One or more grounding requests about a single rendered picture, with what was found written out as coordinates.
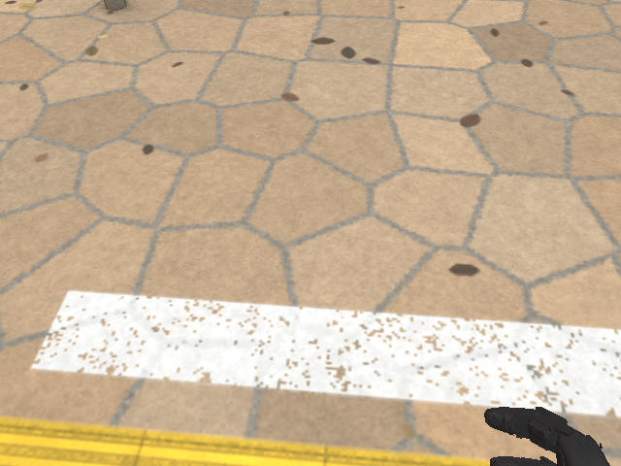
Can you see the robot right hand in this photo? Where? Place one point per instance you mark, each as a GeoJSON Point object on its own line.
{"type": "Point", "coordinates": [550, 432]}

